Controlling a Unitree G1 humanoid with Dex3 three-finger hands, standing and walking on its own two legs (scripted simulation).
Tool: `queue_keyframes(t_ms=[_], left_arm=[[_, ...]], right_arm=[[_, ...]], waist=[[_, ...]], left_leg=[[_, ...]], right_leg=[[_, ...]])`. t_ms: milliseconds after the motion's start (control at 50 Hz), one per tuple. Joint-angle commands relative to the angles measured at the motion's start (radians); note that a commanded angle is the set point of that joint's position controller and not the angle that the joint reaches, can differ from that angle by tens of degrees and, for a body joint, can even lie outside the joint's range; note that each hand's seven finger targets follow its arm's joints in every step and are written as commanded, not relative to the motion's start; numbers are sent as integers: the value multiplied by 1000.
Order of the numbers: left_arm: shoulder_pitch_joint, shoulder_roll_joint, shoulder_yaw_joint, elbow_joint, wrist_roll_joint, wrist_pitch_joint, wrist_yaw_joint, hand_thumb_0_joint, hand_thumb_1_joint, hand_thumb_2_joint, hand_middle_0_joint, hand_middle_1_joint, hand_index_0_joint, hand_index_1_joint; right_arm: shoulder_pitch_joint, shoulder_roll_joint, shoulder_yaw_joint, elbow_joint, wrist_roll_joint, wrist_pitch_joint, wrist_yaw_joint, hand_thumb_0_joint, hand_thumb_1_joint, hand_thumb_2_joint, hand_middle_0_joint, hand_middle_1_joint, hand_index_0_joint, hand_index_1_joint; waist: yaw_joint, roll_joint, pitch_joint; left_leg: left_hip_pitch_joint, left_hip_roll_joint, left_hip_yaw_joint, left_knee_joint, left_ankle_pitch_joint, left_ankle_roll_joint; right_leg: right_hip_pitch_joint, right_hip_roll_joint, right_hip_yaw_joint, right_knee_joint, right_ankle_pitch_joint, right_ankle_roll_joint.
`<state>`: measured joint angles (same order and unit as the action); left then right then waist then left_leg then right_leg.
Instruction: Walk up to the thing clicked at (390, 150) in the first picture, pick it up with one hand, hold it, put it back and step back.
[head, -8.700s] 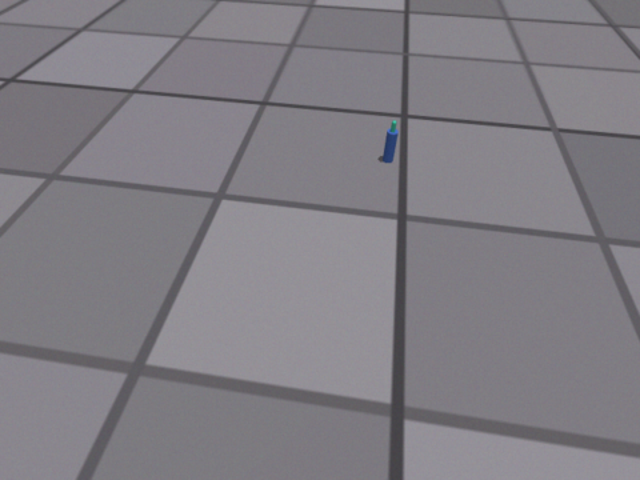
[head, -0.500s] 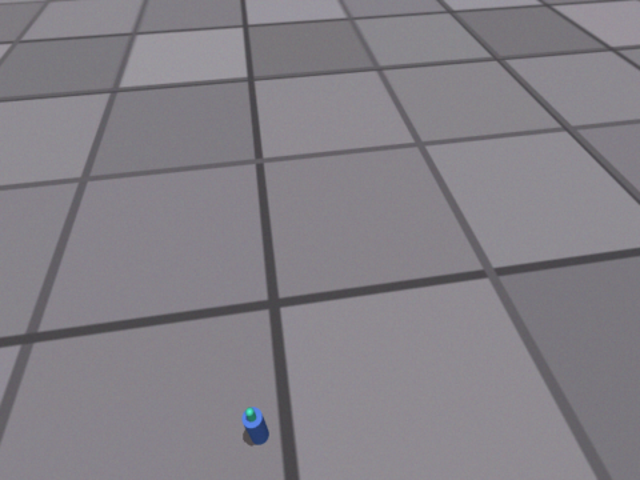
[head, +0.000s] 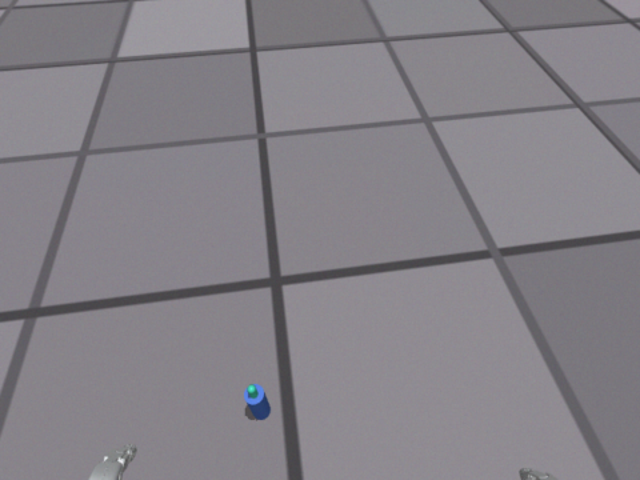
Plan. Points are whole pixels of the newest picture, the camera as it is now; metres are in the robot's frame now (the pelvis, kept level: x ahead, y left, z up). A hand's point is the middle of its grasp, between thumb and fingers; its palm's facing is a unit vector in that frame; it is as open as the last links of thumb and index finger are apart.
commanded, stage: go down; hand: left
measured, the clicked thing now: (256, 400) +0.39 +0.18 -0.66
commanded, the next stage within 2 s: none
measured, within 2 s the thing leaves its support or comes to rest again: neither
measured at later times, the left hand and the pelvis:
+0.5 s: hand (144, 473) +0.16 +0.27 -0.18, palm faces +0.02 -0.95 -0.31, open 16.6 cm; pelvis +0.00 +0.02 -0.04, yaw +0 degrees
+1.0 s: hand (141, 477) +0.16 +0.27 -0.19, palm faces +0.04 -0.95 -0.32, open 17.0 cm; pelvis +0.00 +0.01 -0.08, yaw +0 degrees
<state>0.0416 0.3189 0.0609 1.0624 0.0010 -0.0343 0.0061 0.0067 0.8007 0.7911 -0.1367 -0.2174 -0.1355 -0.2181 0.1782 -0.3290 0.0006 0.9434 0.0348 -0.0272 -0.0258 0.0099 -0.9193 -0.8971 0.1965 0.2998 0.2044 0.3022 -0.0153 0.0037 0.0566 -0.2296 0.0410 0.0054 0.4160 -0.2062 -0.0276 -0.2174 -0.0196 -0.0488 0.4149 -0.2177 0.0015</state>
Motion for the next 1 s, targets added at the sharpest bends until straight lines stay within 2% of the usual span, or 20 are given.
queue_keyframes(t_ms=[0, 20, 60, 120, 160, 220, 240, 340, 420, 460, 480, 520, 540, 600, 620, 700, 820, 840, 940, 980], left_arm=[[-164, 295, 136, -83, 54, -26, -10, 0, 259, 260, -19, -73, -19, -72], [-80, 281, 146, -19, 83, -13, -23, 0, 206, 251, -22, -74, -21, -74], [3, 272, 183, -68, 96, 1, -34, 0, 114, 208, -31, -69, -32, -66], [-19, 230, 164, -202, 90, 53, -24, 0, -51, 153, -51, -66, -48, -64], [-14, 212, 159, -210, 86, 98, -21, 0, -192, 108, -73, -63, -68, -64], [-55, 206, 145, -288, 81, 134, -24, 0, -335, 95, -70, -56, -57, -66], [-24, 179, 133, -289, 73, 144, -29, 0, -351, 100, -67, -58, -52, -69], [0, 194, 162, -458, 57, 150, -38, 0, -498, 99, -78, -88, -57, -107], [62, 218, 189, -564, 62, 162, -43, 0, -513, 95, -82, -87, -58, -107], [115, 222, 198, -630, 66, 175, -44, 0, -493, 109, -80, -92, -55, -115], [130, 202, 179, -627, 66, 186, -46, 0, -503, 106, -85, -90, -60, -113], [141, 230, 204, -690, 64, 207, -41, 0, -469, 107, -80, -80, -55, -102], [178, 202, 185, -681, 62, 221, -46, 0, -488, 106, -85, -87, -62, -108], [214, 192, 187, -737, 48, 257, -48, 0, -480, 96, -82, -71, -59, -91], [234, 175, 170, -755, 44, 268, -51, 0, -483, 93, -78, -68, -57, -87], [267, 180, 183, -817, 33, 297, -57, 0, -463, 104, -72, -70, -51, -89], [289, 220, 230, -889, 24, 306, -61, 0, -495, 94, -78, -75, -59, -91], [307, 199, 216, -888, 22, 305, -63, 0, -485, 104, -76, -82, -59, -97], [341, 218, 262, -898, 8, 291, -75, 0, -477, 110, -70, -78, -52, -95], [332, 218, 266, -897, 0, 278, -88, 0, -482, 85, -73, -68, -60, -79]], right_arm=[[40, -118, -68, -169, 4, -45, -26, 0, -920, -909, 200, 300, 199, 300], [69, -115, -79, -170, -8, -45, -21, 0, -905, -904, 200, 300, 199, 300], [74, -106, -91, -216, -13, -49, -15, 0, -887, -898, 200, 300, 200, 300], [58, -91, -87, -276, -10, -53, -17, 0, -865, -890, 200, 300, 200, 300], [40, -92, -83, -310, -6, -63, -17, 0, -862, -888, 200, 300, 200, 300], [27, -85, -81, -352, -6, -79, -20, 0, -834, -882, 200, 300, 200, 300], [28, -79, -79, -357, -5, -85, -21, 0, -821, -879, 200, 300, 200, 300], [51, -74, -83, -388, -11, -113, -25, 0, -794, -873, 200, 300, 200, 300], [61, -75, -85, -411, -16, -136, -33, 0, -789, -872, 200, 300, 200, 300], [54, -72, -85, -427, -18, -142, -40, 0, -779, -870, 200, 300, 200, 300], [56, -77, -85, -429, -19, -145, -42, 0, -778, -870, 200, 300, 200, 300], [49, -74, -81, -442, -17, -147, -49, 0, -772, -868, 200, 300, 200, 300], [50, -71, -79, -446, -18, -150, -50, 0, -775, -869, 200, 300, 200, 300], [44, -69, -76, -469, -17, -157, -58, 0, -772, -868, 200, 300, 200, 300], [50, -62, -73, -475, -19, -161, -62, 0, -774, -868, 200, 300, 200, 300], [52, -61, -73, -497, -22, -172, -70, 0, -773, -868, 200, 300, 200, 300], [54, -53, -69, -518, -25, -186, -83, 0, -785, -871, 200, 300, 200, 300], [57, -54, -70, -524, -26, -188, -82, 0, -792, -873, 200, 300, 200, 300], [58, -48, -70, -531, -28, -195, -86, 0, -802, -876, 200, 300, 200, 300], [51, -51, -71, -533, -29, -199, -85, 0, -815, -877, 200, 300, 200, 300]], waist=[[-8, -22, -222], [1, -34, -230], [47, 22, -320], [41, 89, -295], [16, 50, -250], [-3, 15, -229], [-4, 7, -214], [-8, 19, -278], [-13, 72, -338], [1, 118, -362], [-17, 98, -351], [-7, 99, -355], [-15, 99, -337], [-22, 89, -328], [-26, 76, -341], [-28, 80, -363], [-23, 97, -398], [-31, 86, -395], [-14, 87, -420], [-20, 86, -404]], left_leg=[[-50, -52, 47, 51, 95, 46], [-92, -53, 40, 89, 113, 45], [-86, -62, 40, 117, 163, 34], [-85, -58, 34, 104, 134, 21], [-118, -46, 22, 123, 97, 23], [-165, -36, 16, 162, 45, 26], [-184, -37, 14, 175, 37, 26], [-232, -35, 12, 259, 26, 28], [-241, -23, -5, 320, 52, 20], [-239, -20, -10, 342, 84, 13], [-246, -14, -18, 351, 103, 11], [-278, -21, -16, 374, 100, 16], [-290, -17, -21, 379, 93, 14], [-329, -15, -29, 406, 63, 18], [-337, -19, -24, 423, 59, 23], [-364, -11, -36, 460, 87, 22], [-411, -12, -41, 518, 89, 25], [-417, -11, -44, 523, 97, 24], [-469, -19, -37, 565, 68, 28], [-494, -18, -40, 578, 42, 29]], right_leg=[[-19, 1, 19, 34, 132, -6], [-37, 0, 17, 68, 153, -7], [-7, 5, 16, 101, 175, -16], [-64, 13, 14, 94, 126, -23], [-108, 23, 2, 111, 83, -23], [-174, 28, -4, 148, 23, -20], [-193, 27, -6, 159, 14, -20], [-248, 22, 2, 240, 9, -16], [-297, 24, -2, 318, 27, -17], [-320, 23, -3, 349, 38, -20], [-332, 28, -11, 363, 44, -18], [-332, 23, -4, 372, 52, -17], [-351, 26, -8, 383, 39, -17], [-387, 24, -12, 400, 16, -14], [-384, 23, -10, 406, 22, -12], [-420, 26, -17, 452, 27, -14], [-465, 25, -13, 506, 26, -15], [-470, 26, -15, 515, 31, -15], [-485, 23, -9, 543, 20, -17], [-520, 28, -11, 557, -1, -16]])
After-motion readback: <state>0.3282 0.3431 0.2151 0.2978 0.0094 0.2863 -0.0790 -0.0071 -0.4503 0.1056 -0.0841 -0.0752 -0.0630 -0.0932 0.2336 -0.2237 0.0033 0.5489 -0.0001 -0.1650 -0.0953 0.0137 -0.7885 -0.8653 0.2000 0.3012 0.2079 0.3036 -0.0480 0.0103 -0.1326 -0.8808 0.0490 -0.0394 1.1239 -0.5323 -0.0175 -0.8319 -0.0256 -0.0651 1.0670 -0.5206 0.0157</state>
